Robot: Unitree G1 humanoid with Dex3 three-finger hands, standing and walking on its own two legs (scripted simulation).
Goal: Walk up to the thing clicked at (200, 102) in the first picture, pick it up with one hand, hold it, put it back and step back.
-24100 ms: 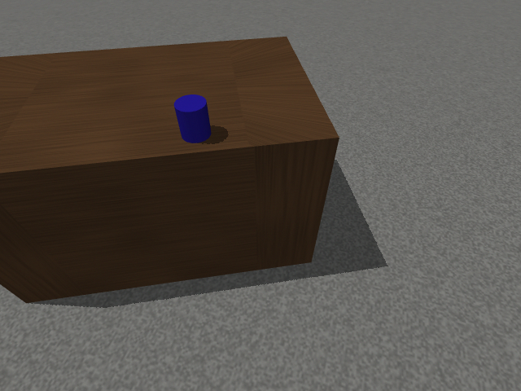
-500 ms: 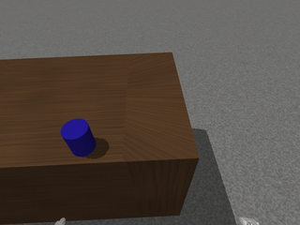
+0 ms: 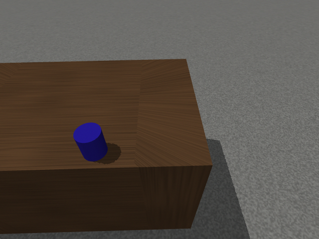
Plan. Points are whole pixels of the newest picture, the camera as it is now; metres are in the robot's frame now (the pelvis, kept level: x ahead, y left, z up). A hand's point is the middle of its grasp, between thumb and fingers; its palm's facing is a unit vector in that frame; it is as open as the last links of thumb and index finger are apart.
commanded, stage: home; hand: left
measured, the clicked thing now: (91, 142) +0.44 +0.24 -0.03
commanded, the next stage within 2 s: stand in 1.14 s
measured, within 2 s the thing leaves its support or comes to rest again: neither
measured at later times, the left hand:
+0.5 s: hand out of the picture +0.06 +0.26 -0.16, palm faces -0.06 -0.93 -0.36, open 17.6 cm
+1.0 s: hand out of the picture +0.08 +0.25 -0.15, palm faces -0.05 -0.93 -0.36, open 17.5 cm
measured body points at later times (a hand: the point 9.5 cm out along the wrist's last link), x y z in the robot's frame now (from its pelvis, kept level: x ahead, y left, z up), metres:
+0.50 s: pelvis +0.00 +0.00 +0.00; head +0.00 +0.00 +0.45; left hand +0.06 +0.31 -0.13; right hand +0.06 -0.30 -0.14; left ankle +0.04 +0.13 -0.75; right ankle -0.01 -0.14 -0.75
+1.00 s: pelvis +0.02 +0.00 +0.00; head +0.02 +0.00 +0.45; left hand +0.09 +0.30 -0.13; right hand +0.08 -0.30 -0.13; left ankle +0.04 +0.13 -0.75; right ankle -0.01 -0.14 -0.75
